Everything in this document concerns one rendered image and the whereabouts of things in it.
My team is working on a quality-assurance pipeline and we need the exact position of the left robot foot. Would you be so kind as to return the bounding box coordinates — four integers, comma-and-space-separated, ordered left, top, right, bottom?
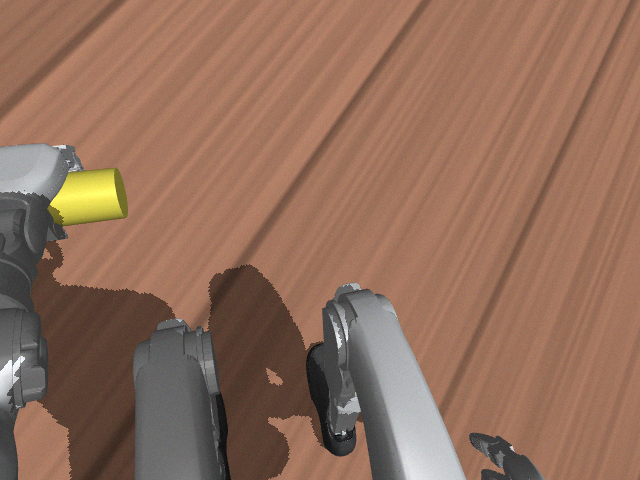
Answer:
215, 392, 231, 480

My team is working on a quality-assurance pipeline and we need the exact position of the left robot hand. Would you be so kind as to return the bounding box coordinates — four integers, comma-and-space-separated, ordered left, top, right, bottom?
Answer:
0, 143, 84, 242

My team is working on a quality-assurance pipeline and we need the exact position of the left robot arm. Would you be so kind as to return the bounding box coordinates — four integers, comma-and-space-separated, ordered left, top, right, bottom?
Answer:
0, 192, 49, 480

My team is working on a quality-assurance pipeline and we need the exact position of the bottle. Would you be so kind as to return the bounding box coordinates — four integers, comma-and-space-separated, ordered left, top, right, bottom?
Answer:
47, 168, 128, 226

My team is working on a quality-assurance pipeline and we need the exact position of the right robot foot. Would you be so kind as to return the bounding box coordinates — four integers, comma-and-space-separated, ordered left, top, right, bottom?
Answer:
306, 343, 356, 456

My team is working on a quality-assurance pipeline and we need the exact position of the right robot hand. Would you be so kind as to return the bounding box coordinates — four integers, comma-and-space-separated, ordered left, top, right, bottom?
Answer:
469, 433, 546, 480

